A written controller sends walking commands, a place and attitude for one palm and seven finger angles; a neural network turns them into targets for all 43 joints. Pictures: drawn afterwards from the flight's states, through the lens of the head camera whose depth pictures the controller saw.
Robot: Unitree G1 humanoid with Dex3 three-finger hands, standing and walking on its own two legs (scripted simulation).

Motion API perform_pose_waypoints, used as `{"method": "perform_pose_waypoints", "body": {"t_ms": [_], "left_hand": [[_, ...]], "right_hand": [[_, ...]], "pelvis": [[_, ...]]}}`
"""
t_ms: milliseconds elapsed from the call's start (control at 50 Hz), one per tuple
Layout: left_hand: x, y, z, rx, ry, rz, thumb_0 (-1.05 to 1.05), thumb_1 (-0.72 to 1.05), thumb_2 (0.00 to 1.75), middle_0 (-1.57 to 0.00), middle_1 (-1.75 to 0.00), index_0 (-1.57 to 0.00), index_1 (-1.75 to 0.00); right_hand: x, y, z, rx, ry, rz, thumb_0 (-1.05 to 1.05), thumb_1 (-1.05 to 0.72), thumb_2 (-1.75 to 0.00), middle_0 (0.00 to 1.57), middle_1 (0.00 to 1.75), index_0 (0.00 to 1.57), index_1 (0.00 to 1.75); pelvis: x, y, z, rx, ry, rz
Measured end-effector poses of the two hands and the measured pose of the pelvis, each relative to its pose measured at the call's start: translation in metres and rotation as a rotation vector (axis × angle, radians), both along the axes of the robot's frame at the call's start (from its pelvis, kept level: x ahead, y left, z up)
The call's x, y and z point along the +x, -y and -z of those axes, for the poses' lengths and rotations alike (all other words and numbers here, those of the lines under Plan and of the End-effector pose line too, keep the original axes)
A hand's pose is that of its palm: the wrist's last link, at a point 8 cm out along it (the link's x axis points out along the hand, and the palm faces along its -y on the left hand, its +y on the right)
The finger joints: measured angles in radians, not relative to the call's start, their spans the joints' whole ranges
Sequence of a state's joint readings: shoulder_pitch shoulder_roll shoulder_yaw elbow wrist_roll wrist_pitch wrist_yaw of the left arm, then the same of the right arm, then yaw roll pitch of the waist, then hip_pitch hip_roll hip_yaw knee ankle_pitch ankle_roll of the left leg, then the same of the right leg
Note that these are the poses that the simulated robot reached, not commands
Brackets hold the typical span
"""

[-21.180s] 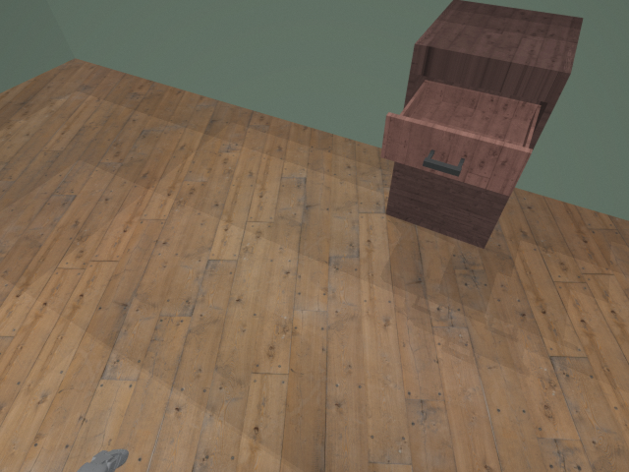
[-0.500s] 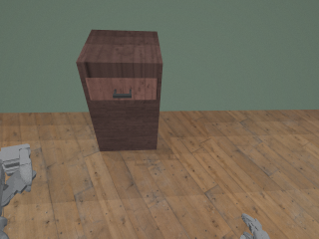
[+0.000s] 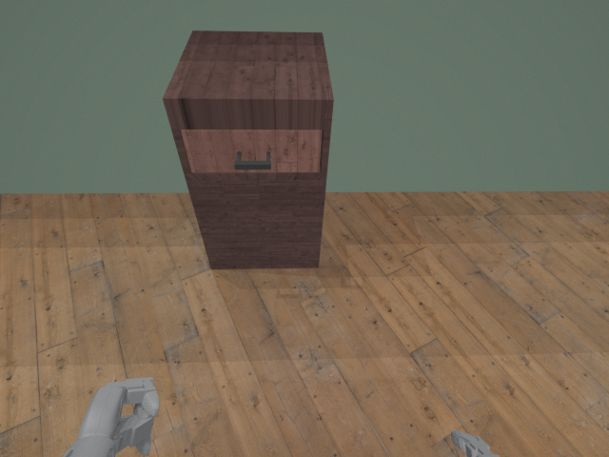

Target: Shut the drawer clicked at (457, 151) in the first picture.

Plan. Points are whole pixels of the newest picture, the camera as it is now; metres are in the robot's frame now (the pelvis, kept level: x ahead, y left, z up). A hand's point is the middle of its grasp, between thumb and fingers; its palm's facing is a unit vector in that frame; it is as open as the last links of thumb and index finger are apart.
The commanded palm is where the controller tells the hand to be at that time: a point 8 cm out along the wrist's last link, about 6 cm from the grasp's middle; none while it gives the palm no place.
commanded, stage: let the arm hang, fingers relaxed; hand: left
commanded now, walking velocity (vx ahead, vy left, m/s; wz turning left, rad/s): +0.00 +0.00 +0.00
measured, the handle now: (253, 160) +0.89 +0.18 -0.18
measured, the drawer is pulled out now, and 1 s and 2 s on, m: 0.00 0.00 0.00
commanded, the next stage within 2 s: look to check the result in 0.92 s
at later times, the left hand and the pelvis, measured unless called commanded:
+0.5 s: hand out of the picture -0.05 +0.17 -0.16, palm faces +0.00 -0.97 -0.23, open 6.3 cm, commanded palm none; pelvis +0.00 -0.01 +0.01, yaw +0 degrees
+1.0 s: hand out of the picture +0.01 +0.15 -0.16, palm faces +0.00 -0.98 -0.20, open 7.3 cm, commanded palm none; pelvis +0.01 -0.02 +0.02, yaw -1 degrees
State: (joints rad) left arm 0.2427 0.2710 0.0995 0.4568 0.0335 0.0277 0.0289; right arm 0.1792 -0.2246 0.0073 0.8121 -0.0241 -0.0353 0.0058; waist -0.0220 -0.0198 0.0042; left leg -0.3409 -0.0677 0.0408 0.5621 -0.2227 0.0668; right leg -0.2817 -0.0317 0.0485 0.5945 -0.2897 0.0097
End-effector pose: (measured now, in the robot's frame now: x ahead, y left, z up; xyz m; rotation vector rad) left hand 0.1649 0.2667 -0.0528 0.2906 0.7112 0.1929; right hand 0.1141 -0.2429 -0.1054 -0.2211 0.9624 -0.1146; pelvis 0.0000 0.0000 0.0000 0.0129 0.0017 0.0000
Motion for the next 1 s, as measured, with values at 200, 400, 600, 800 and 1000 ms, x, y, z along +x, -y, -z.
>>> {"method": "perform_pose_waypoints", "body": {"t_ms": [200,400,600,800,1000], "left_hand": [[-0.157,0.032,0.078,-0.128,-0.629,-0.092,0.01,0.91,0.90,-0.94,-1.20,-0.95,-1.13],[-0.225,0.035,0.068,-0.116,-0.823,-0.166,0.01,0.91,0.90,-0.56,-0.72,-0.56,-0.71],[-0.192,0.061,0.074,-0.151,-0.734,-0.132,0.00,0.91,0.90,-0.27,-0.38,-0.27,-0.38],[-0.154,0.071,0.077,-0.158,-0.645,-0.097,0.01,0.93,0.90,-0.20,-0.31,-0.20,-0.31],[-0.154,0.070,0.075,-0.153,-0.662,-0.107,0.00,0.92,0.90,-0.20,-0.30,-0.20,-0.30]], "right_hand": [[-0.082,0.002,0.015,0.013,-0.327,0.076,0.01,-0.90,-0.90,0.20,0.30,0.20,0.30],[-0.133,-0.004,0.027,0.052,-0.487,0.124,0.01,-0.90,-0.90,0.20,0.30,0.20,0.30],[-0.136,-0.013,0.032,0.095,-0.472,0.143,0.00,-0.91,-0.90,0.20,0.30,0.19,0.30],[-0.131,-0.015,0.032,0.109,-0.441,0.162,0.00,-0.91,-0.90,0.20,0.30,0.19,0.30],[-0.134,-0.008,0.030,0.096,-0.467,0.172,0.00,-0.91,-0.90,0.20,0.30,0.19,0.30]], "pelvis": [[-0.003,0.009,-0.012,-0.030,0.010,0.000],[-0.002,0.011,-0.014,-0.023,0.019,0.002],[-0.001,0.016,-0.015,-0.016,0.026,0.008],[0.003,0.022,-0.015,-0.016,0.028,0.012],[0.008,0.023,-0.015,-0.016,0.025,0.015]]}}
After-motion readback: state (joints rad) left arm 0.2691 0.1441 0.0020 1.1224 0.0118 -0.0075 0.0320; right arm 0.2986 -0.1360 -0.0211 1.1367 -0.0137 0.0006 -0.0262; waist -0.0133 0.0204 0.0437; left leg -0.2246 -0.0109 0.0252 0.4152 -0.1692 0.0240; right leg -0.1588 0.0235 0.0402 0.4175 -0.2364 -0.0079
